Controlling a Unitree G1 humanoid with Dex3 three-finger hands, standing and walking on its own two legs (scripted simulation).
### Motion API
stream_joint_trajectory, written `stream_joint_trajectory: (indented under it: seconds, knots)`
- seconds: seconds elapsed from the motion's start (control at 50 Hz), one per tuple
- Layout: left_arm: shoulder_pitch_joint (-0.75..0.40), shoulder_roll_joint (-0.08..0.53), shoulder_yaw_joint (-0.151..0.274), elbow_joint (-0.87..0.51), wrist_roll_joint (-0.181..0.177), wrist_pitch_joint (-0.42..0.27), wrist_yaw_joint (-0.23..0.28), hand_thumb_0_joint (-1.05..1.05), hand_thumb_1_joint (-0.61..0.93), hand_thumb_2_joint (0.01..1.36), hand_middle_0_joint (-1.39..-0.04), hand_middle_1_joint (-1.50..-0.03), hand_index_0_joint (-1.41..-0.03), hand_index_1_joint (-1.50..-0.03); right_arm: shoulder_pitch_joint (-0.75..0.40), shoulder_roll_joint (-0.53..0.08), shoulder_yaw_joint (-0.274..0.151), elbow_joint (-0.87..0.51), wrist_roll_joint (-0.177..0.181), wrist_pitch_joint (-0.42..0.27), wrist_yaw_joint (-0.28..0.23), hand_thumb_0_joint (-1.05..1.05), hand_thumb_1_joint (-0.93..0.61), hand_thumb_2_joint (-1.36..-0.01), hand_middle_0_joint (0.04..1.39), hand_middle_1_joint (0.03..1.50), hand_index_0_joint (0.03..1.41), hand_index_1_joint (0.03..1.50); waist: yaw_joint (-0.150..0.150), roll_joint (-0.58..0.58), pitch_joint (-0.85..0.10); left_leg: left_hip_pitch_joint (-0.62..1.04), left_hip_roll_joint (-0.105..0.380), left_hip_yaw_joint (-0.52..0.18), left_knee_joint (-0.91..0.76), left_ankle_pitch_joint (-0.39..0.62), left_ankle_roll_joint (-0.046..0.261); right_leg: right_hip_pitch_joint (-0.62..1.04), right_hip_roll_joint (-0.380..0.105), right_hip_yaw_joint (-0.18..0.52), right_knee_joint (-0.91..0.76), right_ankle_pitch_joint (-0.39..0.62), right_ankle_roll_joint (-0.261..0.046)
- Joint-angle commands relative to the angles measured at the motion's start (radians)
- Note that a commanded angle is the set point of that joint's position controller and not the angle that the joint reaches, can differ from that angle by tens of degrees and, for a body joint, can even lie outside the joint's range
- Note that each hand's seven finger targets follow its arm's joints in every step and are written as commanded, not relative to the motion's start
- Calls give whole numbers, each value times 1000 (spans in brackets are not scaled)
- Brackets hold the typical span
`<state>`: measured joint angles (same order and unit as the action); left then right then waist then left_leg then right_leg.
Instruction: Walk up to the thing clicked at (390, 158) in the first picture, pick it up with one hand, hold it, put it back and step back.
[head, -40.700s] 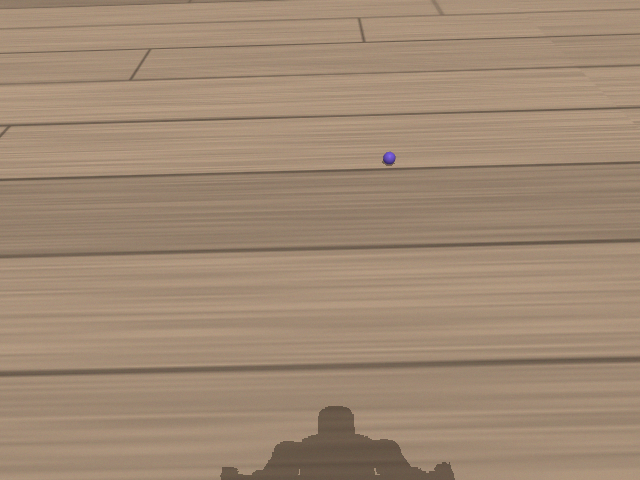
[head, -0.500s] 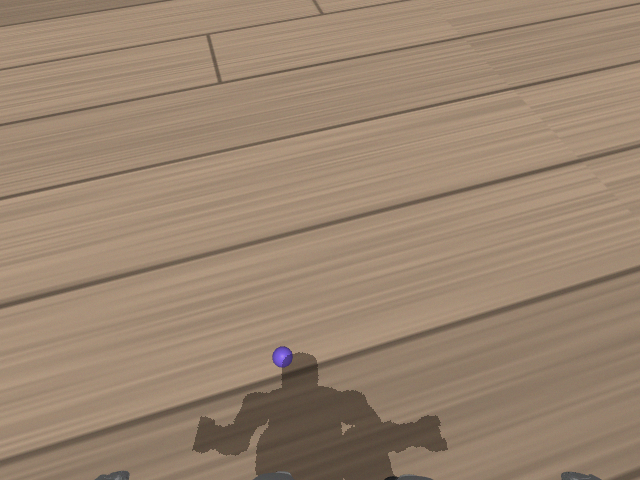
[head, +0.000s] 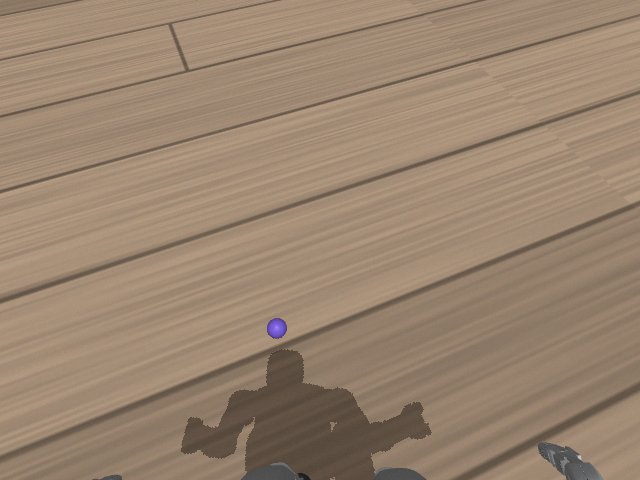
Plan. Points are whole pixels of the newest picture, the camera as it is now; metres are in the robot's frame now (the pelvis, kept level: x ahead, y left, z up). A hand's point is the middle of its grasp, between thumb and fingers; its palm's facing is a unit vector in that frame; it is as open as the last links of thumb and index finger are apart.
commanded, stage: step back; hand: left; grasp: from above
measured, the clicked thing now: (276, 328) +0.58 +0.16 -0.72
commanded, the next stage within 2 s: none
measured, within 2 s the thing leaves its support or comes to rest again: neither
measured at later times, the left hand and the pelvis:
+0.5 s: hand out of the picture -0.02 +0.24 -0.15, palm faces +0.05 -0.93 -0.35, open 7.4 cm; pelvis -0.14 -0.02 +0.00, yaw +4 degrees
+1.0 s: hand out of the picture -0.24 +0.19 -0.12, palm faces +0.01 -0.91 -0.42, open 7.4 cm; pelvis -0.30 -0.08 +0.01, yaw +1 degrees
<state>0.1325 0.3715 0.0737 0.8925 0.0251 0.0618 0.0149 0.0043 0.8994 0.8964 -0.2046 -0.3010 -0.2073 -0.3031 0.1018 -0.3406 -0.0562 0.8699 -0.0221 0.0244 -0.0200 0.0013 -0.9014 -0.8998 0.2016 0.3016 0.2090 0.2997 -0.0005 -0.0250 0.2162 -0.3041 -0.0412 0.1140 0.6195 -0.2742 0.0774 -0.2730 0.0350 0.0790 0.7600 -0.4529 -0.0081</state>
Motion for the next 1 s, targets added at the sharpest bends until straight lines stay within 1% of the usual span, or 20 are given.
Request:
stream_joint_trajectory:
  seconds: [0.0, 0.04, 0.06, 0.08, 0.1, 0.18, 0.32, 0.4, 0.42, 0.46, 0.48, 0.56, 0.68, 0.78, 0.8, 0.82, 0.84, 0.86, 0.92, 0.98]
  knots:
    - [115, 169, 58, -52, 8, -31, 0, 0, 900, 900, -200, -300, -200, -300, -27, -283, -73, -74, 10, -14, -13, 0, -900, -900, 200, 300, 200, 300, 25, 94, -292, 117, 315, -349, -138, 320, 90, 81, -14, -13, -194, 145, -44]
    - [137, 218, 68, -60, 16, -43, 0, 0, 900, 900, -200, -300, -200, -300, -38, -255, -63, -83, 21, -13, -8, 0, -900, -900, 200, 300, 200, 300, 31, -67, -304, 5, 192, -246, 4, 177, 12, 141, -128, 163, -280, 385, -115]
    - [87, 268, 81, -81, 6, -42, -5, 0, 900, 900, -200, -300, -200, -300, -75, -214, -52, -88, 26, -9, -7, 0, -900, -900, 200, 300, 200, 300, 42, -204, -223, -80, 7, -143, 175, -60, -67, 55, -274, 369, -391, 440, -232]
    - [37, 306, 86, -119, 13, -46, -2, 0, 900, 900, -200, -300, -200, -300, -67, -210, -55, -82, 20, 0, -15, 0, -900, -900, 200, 300, 200, 300, 51, -267, -174, -81, -58, -168, 408, -344, -85, -56, -402, 492, -452, 476, -326]
    - [-3, 289, 83, -144, 16, -50, 2, 0, 900, 900, -200, -300, -200, -300, -13, -224, -58, -64, 16, 4, -14, 0, -900, -900, 200, 300, 200, 300, 28, -215, -151, -79, -55, -247, 529, -352, -90, -99, -411, 498, -449, 511, -330]
    - [-57, 203, 68, -178, 9, -48, 13, 0, 900, 900, -200, -300, -200, -300, 71, -215, -38, -24, 27, -1, -14, 0, -900, -900, 200, 300, 200, 300, -5, -64, -185, -114, -106, -267, 584, -236, -91, 11, -225, 179, -350, 678, -204]
    - [77, 203, 70, -197, 16, -27, 15, 0, 900, 900, -200, -300, -200, -300, 67, -202, -30, -76, 19, -17, -25, 0, -900, -900, 200, 300, 200, 300, 58, -150, -319, -146, -5, -172, 141, -265, -105, 362, -245, 179, -260, 778, -210]
    - [2, 235, 62, -223, 3, -10, 3, 0, 900, 900, -200, -300, -200, -300, 183, -214, -49, -29, 5, -19, -14, 0, -900, -900, 200, 300, 200, 300, -14, -133, -338, 105, 4, -106, -191, 39, -64, 171, -211, 145, -217, 552, -133]
    - [1, 220, 57, -229, -1, -4, -1, 0, 900, 900, -200, -300, -200, -300, 168, -242, -62, -33, -3, -19, -13, 0, -900, -900, 200, 300, 200, 300, -17, -73, -313, 144, 59, -201, -218, 72, -33, 56, -168, 138, -192, 406, -90]
    - [-28, 182, 62, -238, -2, -8, 0, 0, 900, 900, -200, -300, -200, -300, 83, -381, -89, -66, -27, -20, -6, 0, -900, -900, 200, 300, 200, 300, -20, 239, -238, 119, 410, -599, -322, 152, 148, -233, 81, -5, 155, -115, -8]
    - [-69, 211, 80, -238, 14, -7, 12, 0, 900, 900, -200, -300, -200, -300, 58, -418, -96, -84, -18, -24, -7, 0, -900, -900, 200, 300, 200, 300, -57, 260, -195, -84, 508, -673, -352, 180, 246, -147, 62, 97, 373, -200, 7]
    - [61, 198, 85, -163, -9, -4, -4, 0, 900, 900, -200, -300, -200, -300, -72, -274, -54, -119, -25, -36, -17, 0, -900, -900, 200, 300, 200, 300, 56, 133, -165, -27, 285, -328, -262, 321, 129, -198, 100, 129, 561, -14, -3]
    - [50, 177, 69, -173, 1, -23, -7, 0, 900, 900, -200, -300, -200, -300, 62, -282, -67, -113, -8, -32, -19, 0, -900, -900, 200, 300, 200, 300, -13, 181, -239, 263, 299, -315, -134, 443, 176, -218, 15, 60, 209, -76, 49]
    - [178, 158, 59, -90, -1, -42, -10, 0, 900, 900, -200, -300, -200, -300, 23, -320, -70, -134, 0, 1, -8, 0, -900, -900, 200, 300, 200, 300, 23, 229, -338, 181, 240, -255, -13, 391, 102, 68, 2, -88, -368, 185, 11]
    - [209, 182, 64, -65, 7, -46, -6, 0, 900, 900, -200, -300, -200, -300, -4, -296, -62, -140, 9, 9, -6, 0, -900, -900, 200, 300, 200, 300, 39, 197, -338, 82, 214, -252, 14, 300, 58, 135, -14, -58, -385, 266, -8]
    - [203, 255, 81, -71, 20, -50, -7, 0, 900, 900, -200, -300, -200, -300, -2, -254, -51, -152, 16, 13, -4, 0, -900, -900, 200, 300, 200, 300, 33, 25, -307, -107, 120, -227, 125, 97, -4, 171, -129, 161, -359, 267, -48]
    - [141, 350, 104, -110, 17, -44, -11, 0, 900, 900, -200, -300, -200, -300, -31, -204, -40, -176, 21, 11, -12, 0, -900, -900, 200, 300, 200, 300, 48, -233, -243, -234, -53, -168, 294, -262, -65, 52, -315, 394, -433, 232, -175]
    - [38, 428, 116, -150, 23, -44, -4, 0, 900, 900, -200, -300, -200, -300, -27, -253, -63, -163, 15, 15, -28, 0, -900, -900, 200, 300, 200, 300, 68, -320, -187, -161, -23, -254, 519, -356, -85, -179, -466, 555, -494, 209, -304]
    - [-59, 268, 73, -174, 14, -52, 6, 0, 900, 900, -200, -300, -200, -300, 48, -264, -56, -88, 30, 8, -11, 0, -900, -900, 200, 300, 200, 300, -19, -109, -161, -140, -73, -284, 607, -209, -71, -111, -259, 180, -337, 502, -201]
    - [3, 254, 79, -170, 24, -48, 13, 0, 900, 900, -200, -300, -200, -300, 68, -215, -30, -97, 26, -4, -23, 0, -900, -900, 200, 300, 200, 300, 23, -150, -213, -171, -69, -239, 511, -222, -85, 36, -214, 111, -264, 639, -180]
